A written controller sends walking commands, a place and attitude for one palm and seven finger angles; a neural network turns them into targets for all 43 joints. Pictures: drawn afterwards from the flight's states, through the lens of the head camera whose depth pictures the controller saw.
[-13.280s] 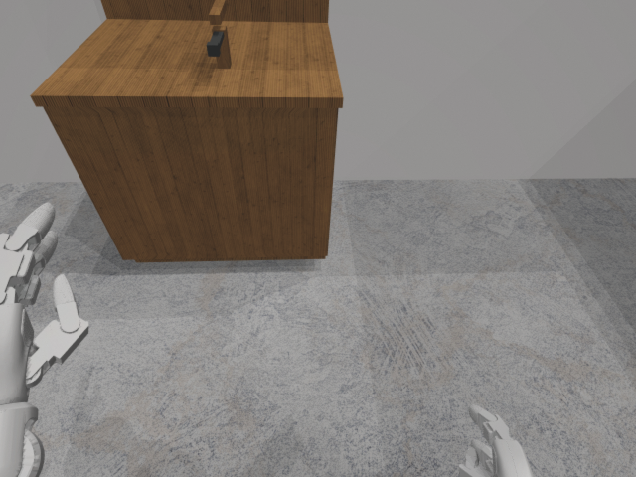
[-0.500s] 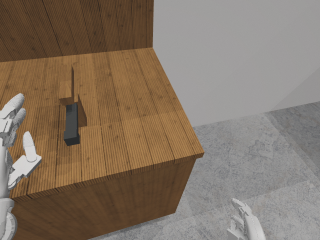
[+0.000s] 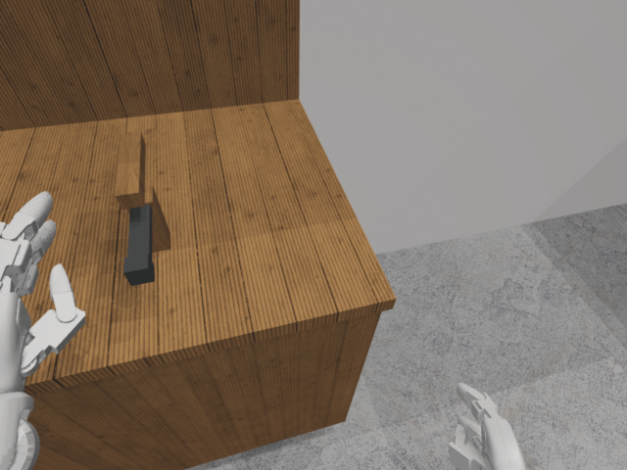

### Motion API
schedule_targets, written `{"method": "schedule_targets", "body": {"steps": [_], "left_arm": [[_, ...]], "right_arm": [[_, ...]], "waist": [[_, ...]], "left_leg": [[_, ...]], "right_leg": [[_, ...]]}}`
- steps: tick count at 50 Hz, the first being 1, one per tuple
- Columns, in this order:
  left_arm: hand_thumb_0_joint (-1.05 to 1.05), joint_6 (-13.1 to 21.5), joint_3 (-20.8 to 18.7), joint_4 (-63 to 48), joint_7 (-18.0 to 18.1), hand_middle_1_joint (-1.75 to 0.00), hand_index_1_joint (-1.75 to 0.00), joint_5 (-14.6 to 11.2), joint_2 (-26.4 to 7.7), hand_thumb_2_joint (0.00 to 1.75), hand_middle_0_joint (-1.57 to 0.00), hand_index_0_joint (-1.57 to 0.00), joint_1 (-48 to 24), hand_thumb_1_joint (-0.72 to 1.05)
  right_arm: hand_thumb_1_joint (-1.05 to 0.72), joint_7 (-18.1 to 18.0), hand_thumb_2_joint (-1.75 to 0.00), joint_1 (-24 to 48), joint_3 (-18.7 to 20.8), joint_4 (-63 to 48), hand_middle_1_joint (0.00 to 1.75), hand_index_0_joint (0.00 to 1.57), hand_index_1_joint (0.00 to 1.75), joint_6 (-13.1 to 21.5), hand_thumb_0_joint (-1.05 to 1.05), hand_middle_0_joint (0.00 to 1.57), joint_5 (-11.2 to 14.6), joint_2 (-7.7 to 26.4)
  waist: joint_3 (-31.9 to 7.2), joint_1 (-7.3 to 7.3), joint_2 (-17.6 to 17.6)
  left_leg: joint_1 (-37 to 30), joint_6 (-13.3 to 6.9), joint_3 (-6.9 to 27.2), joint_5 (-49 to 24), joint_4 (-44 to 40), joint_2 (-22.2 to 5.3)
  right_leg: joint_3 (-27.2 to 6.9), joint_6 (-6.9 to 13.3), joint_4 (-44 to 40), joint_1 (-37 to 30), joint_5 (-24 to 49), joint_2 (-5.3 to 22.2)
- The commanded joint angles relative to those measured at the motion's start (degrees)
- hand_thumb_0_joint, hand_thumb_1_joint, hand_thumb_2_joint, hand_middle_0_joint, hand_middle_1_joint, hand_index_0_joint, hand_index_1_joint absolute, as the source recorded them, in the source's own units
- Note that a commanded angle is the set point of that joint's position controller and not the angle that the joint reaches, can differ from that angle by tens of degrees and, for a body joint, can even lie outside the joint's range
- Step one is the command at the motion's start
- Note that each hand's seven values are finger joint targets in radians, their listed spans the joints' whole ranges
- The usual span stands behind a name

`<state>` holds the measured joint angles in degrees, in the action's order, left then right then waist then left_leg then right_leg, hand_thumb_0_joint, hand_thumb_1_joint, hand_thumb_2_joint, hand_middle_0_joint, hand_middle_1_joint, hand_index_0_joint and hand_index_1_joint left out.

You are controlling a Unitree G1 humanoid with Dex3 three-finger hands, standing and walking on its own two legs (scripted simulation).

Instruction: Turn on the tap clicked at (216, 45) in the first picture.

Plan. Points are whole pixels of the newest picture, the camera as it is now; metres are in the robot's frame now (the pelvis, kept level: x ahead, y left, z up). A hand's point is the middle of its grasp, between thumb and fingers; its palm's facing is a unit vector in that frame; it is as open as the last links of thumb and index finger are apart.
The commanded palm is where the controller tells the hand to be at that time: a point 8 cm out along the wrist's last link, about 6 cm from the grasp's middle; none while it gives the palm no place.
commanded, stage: shuffle to correct the standing spot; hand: left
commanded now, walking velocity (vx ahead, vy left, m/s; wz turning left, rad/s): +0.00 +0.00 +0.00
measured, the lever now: (139, 269) +0.32 +0.25 +0.09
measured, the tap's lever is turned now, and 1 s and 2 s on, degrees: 0 0 0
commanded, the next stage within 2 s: come to a stop and stand still in 0.62 s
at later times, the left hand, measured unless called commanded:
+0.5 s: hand (129, 313) +0.22 +0.19 +0.16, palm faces +0.33 -0.87 -0.36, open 7.4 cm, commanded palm +0.16 +0.24 +0.17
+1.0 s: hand (144, 343) +0.19 +0.17 +0.16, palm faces +0.37 -0.85 -0.38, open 7.4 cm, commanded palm +0.14 +0.22 +0.17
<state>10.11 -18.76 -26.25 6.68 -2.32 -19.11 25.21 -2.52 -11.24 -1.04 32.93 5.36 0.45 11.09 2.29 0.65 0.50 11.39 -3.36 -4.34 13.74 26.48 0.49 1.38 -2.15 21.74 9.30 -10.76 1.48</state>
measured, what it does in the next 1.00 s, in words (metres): shifts its weight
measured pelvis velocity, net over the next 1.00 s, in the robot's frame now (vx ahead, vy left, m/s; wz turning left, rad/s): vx -0.01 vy -0.06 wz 0.01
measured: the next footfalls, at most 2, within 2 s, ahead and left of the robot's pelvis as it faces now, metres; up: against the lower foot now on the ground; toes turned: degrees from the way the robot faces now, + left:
none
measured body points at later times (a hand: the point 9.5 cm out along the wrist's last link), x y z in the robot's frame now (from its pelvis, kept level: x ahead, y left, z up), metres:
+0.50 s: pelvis +0.00 -0.04 +0.00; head +0.02 -0.03 +0.45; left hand +0.19 +0.24 +0.18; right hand +0.18 -0.26 -0.07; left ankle +0.01 +0.07 -0.74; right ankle +0.01 -0.15 -0.74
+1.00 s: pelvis -0.01 -0.06 +0.00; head -0.01 -0.08 +0.45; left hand +0.17 +0.22 +0.18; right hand +0.16 -0.30 -0.09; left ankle +0.01 +0.07 -0.74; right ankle +0.01 -0.15 -0.74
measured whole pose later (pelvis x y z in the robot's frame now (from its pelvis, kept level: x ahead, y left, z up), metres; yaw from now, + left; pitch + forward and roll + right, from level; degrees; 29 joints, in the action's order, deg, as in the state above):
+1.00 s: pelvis -0.01 -0.06 +0.00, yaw +1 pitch -1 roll -2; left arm 6.3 -17.8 -28.1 7.7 -5.0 -19.8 28.9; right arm -4.1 -11.3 0.4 33.6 3.8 1.7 13.6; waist 1.3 -0.1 3.5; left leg 14.5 1.1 -1.3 13.2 28.7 -4.5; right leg 4.1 3.0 22.9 11.6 -10.6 -3.6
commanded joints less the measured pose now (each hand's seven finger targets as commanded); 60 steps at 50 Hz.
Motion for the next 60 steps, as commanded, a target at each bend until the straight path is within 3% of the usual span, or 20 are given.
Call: {"method": "schedule_targets", "body": {"steps": [1,4,6,12,16,21,22,26,27,31,33,36,40,45,46,47,51,52,56,60], "left_arm": [[0.00,3.20,-6.08,-12.85,0.95,-0.30,-0.30,0.09,-9.87,0.90,-0.20,-0.20,-4.56,0.90],[0.00,3.12,-5.92,-12.75,0.88,-0.30,-0.30,-0.25,-9.49,0.90,-0.20,-0.20,-4.96,0.90],[0.00,2.90,-6.46,-13.88,0.92,-0.30,-0.30,-0.29,-10.19,0.90,-0.20,-0.20,-5.87,0.90],[0.00,2.30,-5.45,-13.85,0.34,-0.30,-0.30,-0.97,-8.68,0.90,-0.20,-0.20,-4.17,0.90],[0.00,2.13,-7.03,-16.20,0.38,-0.30,-0.30,-1.27,-10.41,0.90,-0.20,-0.20,-2.48,0.90],[0.00,1.77,-7.91,-16.02,0.42,-0.30,-0.30,-1.89,-11.18,0.90,-0.20,-0.20,-0.89,0.90],[0.00,1.70,-6.45,-15.45,0.22,-0.30,-0.30,-2.08,-9.53,0.90,-0.20,-0.20,-1.12,0.90],[0.00,1.23,-7.60,-15.68,0.42,-0.30,-0.30,-2.32,-11.08,0.90,-0.20,-0.20,-1.45,0.90],[0.00,1.15,-6.49,-14.80,0.24,-0.30,-0.30,-2.49,-9.95,0.90,-0.20,-0.20,-1.13,0.90],[0.00,0.45,-7.26,-15.01,0.49,-0.30,-0.30,-2.65,-11.25,0.90,-0.20,-0.20,-1.49,0.90],[0.00,0.22,-6.79,-14.25,0.41,-0.30,-0.30,-2.92,-10.69,0.90,-0.20,-0.20,-1.12,0.90],[0.00,0.03,-7.85,-16.59,0.66,-0.30,-0.30,-3.08,-12.04,0.90,-0.20,-0.20,-0.29,0.90],[0.00,0.09,-7.49,-15.42,1.48,-0.30,-0.30,-2.98,-11.03,0.90,-0.20,-0.20,1.97,0.90],[0.00,-0.44,-6.91,-12.87,2.10,-0.30,-0.30,-2.59,-10.86,0.90,-0.20,-0.20,1.14,0.90],[0.00,-0.59,-7.50,-13.13,2.35,-0.30,-0.30,-2.34,-11.93,0.90,-0.20,-0.20,0.41,0.90],[0.00,-0.54,-6.39,-11.96,2.17,-0.30,-0.30,-2.44,-10.71,0.90,-0.20,-0.20,0.27,0.90],[0.00,-0.68,-6.73,-11.78,2.10,-0.30,-0.30,-2.21,-11.44,0.90,-0.20,-0.20,-1.07,0.90],[0.00,-0.57,-4.85,-12.15,1.85,-0.30,-0.30,-2.18,-9.69,0.90,-0.20,-0.20,-2.04,0.90],[0.00,-0.36,-5.30,-12.89,1.96,-0.30,-0.30,-1.58,-10.66,0.90,-0.20,-0.20,-3.72,0.90],[0.00,0.37,-4.87,-14.28,1.87,-0.30,-0.30,-1.19,-9.74,0.90,-0.20,-0.20,-3.84,0.90]], "right_arm": [[-0.90,-0.44,-0.90,6.27,2.79,-8.95,0.30,0.20,0.30,2.89,0.00,0.20,0.49,7.15],[-0.90,-0.64,-0.90,6.18,2.59,-9.18,0.30,0.20,0.30,2.97,0.00,0.20,0.35,6.77],[-0.90,-0.68,-0.90,6.60,2.59,-9.10,0.30,0.20,0.30,2.80,0.00,0.20,0.52,6.78],[-0.90,-0.08,-0.90,5.97,2.83,-9.81,0.30,0.20,0.30,1.94,0.00,0.20,0.35,6.69],[-0.90,0.16,-0.90,6.42,2.99,-10.44,0.30,0.20,0.30,1.77,0.00,0.20,0.62,6.44],[-0.90,0.17,-0.90,6.45,3.02,-10.81,0.30,0.20,0.30,1.33,0.00,0.20,0.79,6.33],[-0.90,0.19,-0.90,5.92,2.91,-10.61,0.30,0.20,0.30,1.08,0.00,0.20,0.57,6.47],[-0.90,-0.11,-0.90,6.66,3.06,-10.87,0.30,0.20,0.30,1.06,0.00,0.20,0.96,6.47],[-0.90,-0.10,-0.90,6.29,2.89,-10.65,0.30,0.20,0.30,0.89,0.00,0.20,0.68,6.52],[-0.90,-0.33,-0.90,6.84,3.06,-10.73,0.30,0.20,0.30,0.98,0.00,0.20,1.06,6.60],[-0.90,-0.38,-0.90,6.39,3.28,-10.55,0.30,0.20,0.30,0.89,0.00,0.20,0.97,6.73],[-0.90,-0.67,-0.90,6.90,3.07,-10.96,0.30,0.20,0.30,1.11,0.00,0.20,1.19,6.28],[-0.90,-0.90,-0.90,6.32,3.16,-10.53,0.30,0.20,0.30,1.61,0.00,0.20,1.41,6.57],[-0.90,-1.43,-0.90,6.78,2.84,-9.43,0.30,0.20,0.30,1.68,0.00,0.20,1.45,6.85],[-0.90,-1.62,-0.90,7.32,2.81,-9.13,0.30,0.20,0.30,1.66,0.00,0.20,1.47,7.00],[-0.90,-1.61,-0.90,6.89,2.67,-8.86,0.30,0.20,0.30,1.58,0.00,0.20,1.29,6.93],[-0.90,-1.74,-0.90,7.65,2.73,-8.64,0.30,0.20,0.30,1.88,0.00,0.20,1.34,7.32],[-0.90,-1.67,-0.90,7.32,2.65,-8.65,0.30,0.20,0.30,1.90,0.00,0.20,1.19,7.26],[-0.90,-1.60,-0.90,7.82,2.62,-8.65,0.30,0.20,0.30,2.26,0.00,0.20,1.12,7.47],[-0.90,-1.13,-0.90,6.79,2.62,-9.31,0.30,0.20,0.30,2.33,0.00,0.20,0.81,7.35]], "waist": [[-6.07,0.00,3.27],[-6.57,-0.01,2.05],[-6.22,0.01,3.99],[-7.39,-0.14,3.08],[-8.79,0.01,6.02],[-8.68,-0.01,4.81],[-8.30,-0.25,3.66],[-7.97,-0.15,3.59],[-7.70,-0.26,2.67],[-7.36,-0.19,2.98],[-7.45,-0.14,0.95],[-6.51,0.07,1.47],[-9.51,0.26,1.53],[-7.01,-0.14,-1.83],[-6.78,-0.14,-1.81],[-6.16,-0.42,-3.23],[-5.75,-0.16,-2.12],[-5.43,-0.42,-2.07],[-4.05,-0.13,0.71],[-5.30,-0.02,2.80]], "left_leg": [[0.85,2.22,7.07,-2.55,-7.33,-6.37],[-0.63,2.54,7.75,-4.96,-8.15,-7.29],[-1.00,3.05,7.85,-6.66,-8.46,-7.75],[-1.48,2.91,7.28,-10.59,-7.34,-8.76],[-2.35,3.01,7.25,-14.11,-5.96,-9.43],[-1.25,2.71,6.78,-10.18,-5.55,-9.68],[-0.44,2.69,6.66,-9.02,-5.80,-9.57],[-0.60,2.51,6.36,-6.91,-5.02,-9.47],[-0.10,2.44,5.92,-5.31,-4.84,-9.29],[-0.27,2.45,5.57,-4.84,-3.52,-8.96],[0.15,2.45,5.26,-4.34,-2.62,-8.66],[0.45,2.91,5.13,-7.88,-1.24,-8.36],[0.03,2.60,4.53,-4.67,0.93,-6.56],[0.14,2.00,5.31,-1.21,2.78,-4.97],[-0.43,2.00,5.76,-1.05,2.03,-5.04],[-0.55,1.83,5.77,-0.86,1.75,-5.05],[-1.12,1.63,6.20,-1.96,-0.53,-5.61],[-1.29,1.57,6.05,-1.70,-0.68,-5.50],[-0.71,1.50,7.03,-0.33,-4.03,-6.21],[0.86,1.31,8.49,-0.25,-6.84,-6.91]], "right_leg": [[-2.81,3.14,-1.91,-3.11,7.28,2.51],[-2.53,2.85,-1.72,-2.93,8.21,1.60],[-2.11,2.66,-1.36,-2.60,8.43,1.12],[-1.77,2.44,-1.40,-2.84,10.13,0.46],[-2.16,2.53,-0.78,-2.68,11.13,0.74],[-2.84,2.57,-1.06,-2.33,10.22,0.85],[-2.61,2.53,-1.31,-2.26,9.77,0.48],[-3.84,2.68,-1.64,-1.28,9.29,1.14],[-3.85,2.61,-2.20,-0.89,8.45,1.02],[-5.28,2.91,-2.55,0.12,8.20,1.84],[-5.80,2.89,-3.06,0.22,7.84,2.00],[-6.29,3.03,-3.27,1.20,11.74,2.56],[-8.70,2.88,-4.70,-0.14,8.76,4.83],[-11.15,2.73,-8.92,3.85,-2.38,6.69],[-10.61,3.24,-8.97,4.55,-3.63,6.65],[-9.89,3.21,-9.17,5.14,-4.88,6.25],[-8.47,3.16,-7.98,3.96,-3.08,5.63],[-7.98,3.14,-7.89,4.23,-3.44,5.23],[-6.87,3.26,-6.86,3.03,-2.55,4.11],[-5.15,3.34,-4.40,-1.29,1.50,2.82]]}}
